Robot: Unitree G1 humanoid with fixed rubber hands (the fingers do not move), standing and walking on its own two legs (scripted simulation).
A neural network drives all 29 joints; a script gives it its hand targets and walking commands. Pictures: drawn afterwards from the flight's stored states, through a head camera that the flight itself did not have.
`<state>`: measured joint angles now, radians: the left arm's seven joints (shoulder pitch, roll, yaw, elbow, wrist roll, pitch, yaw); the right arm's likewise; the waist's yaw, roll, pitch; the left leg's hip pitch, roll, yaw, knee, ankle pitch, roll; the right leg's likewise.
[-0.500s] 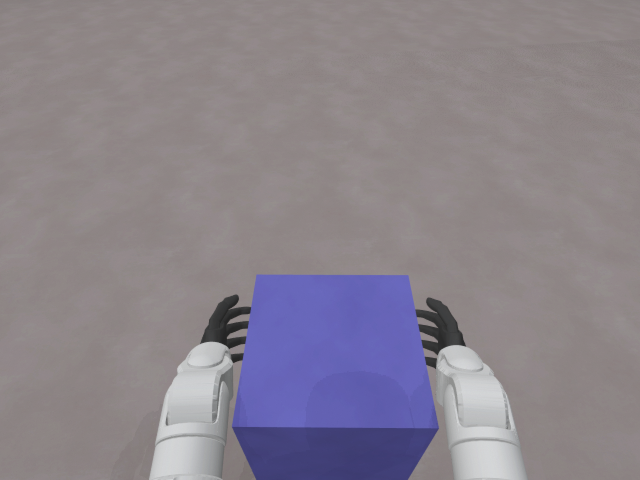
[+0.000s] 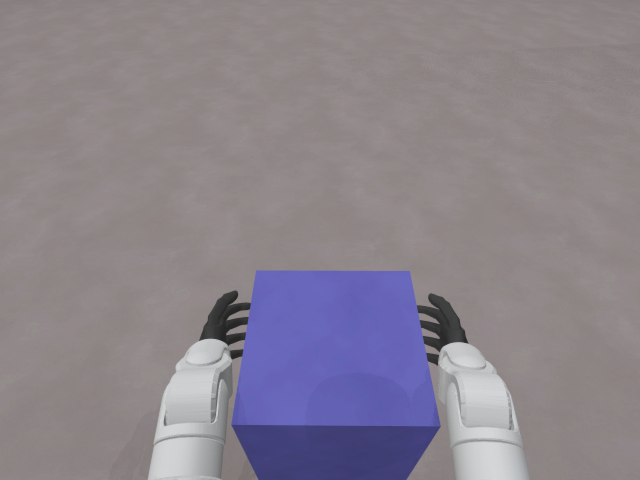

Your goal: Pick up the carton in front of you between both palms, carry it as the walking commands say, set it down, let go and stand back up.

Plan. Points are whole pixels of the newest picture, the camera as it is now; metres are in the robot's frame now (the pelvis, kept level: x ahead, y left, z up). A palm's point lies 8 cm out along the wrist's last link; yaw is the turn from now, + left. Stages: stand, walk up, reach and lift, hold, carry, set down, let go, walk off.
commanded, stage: hold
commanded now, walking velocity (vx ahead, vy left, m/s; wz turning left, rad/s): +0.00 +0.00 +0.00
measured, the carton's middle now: (332, 381) +0.29 +0.00 -0.05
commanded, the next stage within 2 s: set down in 0.46 s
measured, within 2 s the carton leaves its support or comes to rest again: neither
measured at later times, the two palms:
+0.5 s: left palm (193, 373) +0.25 +0.16 +0.05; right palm (441, 351) +0.28 -0.13 +0.05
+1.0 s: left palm (217, 391) +0.30 +0.17 -0.09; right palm (408, 372) +0.33 -0.13 -0.10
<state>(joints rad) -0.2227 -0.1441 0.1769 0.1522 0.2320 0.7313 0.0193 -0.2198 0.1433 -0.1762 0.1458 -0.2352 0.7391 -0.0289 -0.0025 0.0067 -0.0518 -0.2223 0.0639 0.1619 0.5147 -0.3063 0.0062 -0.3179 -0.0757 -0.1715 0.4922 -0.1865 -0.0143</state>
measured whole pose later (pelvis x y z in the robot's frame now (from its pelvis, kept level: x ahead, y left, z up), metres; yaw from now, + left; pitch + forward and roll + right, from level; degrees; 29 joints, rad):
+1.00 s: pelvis -0.04 -0.02 -0.04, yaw +7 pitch +16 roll +0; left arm -0.55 -0.17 0.47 0.56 0.37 0.24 -0.02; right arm -0.53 0.17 -0.44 0.54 -0.37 0.26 0.00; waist 0.00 0.02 0.07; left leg -0.75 -0.05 -0.09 0.78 -0.31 -0.02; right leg -0.80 0.03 0.06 0.76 -0.24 0.01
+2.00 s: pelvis -0.09 -0.03 -0.30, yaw +9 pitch +46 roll +2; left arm -1.00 0.03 0.42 0.76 0.13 0.19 0.08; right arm -1.01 -0.03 -0.37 0.75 -0.15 0.21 -0.11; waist 0.00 0.00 -0.11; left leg -2.07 -0.14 -0.07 1.83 -0.57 -0.08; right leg -2.13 0.12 0.10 1.80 -0.48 0.06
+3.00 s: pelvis -0.10 -0.03 -0.40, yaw +9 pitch +39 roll +0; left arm -1.26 0.16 0.29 1.05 0.03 0.11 0.12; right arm -1.25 -0.18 -0.31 1.05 -0.04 0.11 -0.10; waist -0.01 0.01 0.19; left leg -2.25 -0.16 -0.05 2.20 -0.63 -0.07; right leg -2.29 0.10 0.06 2.16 -0.54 0.07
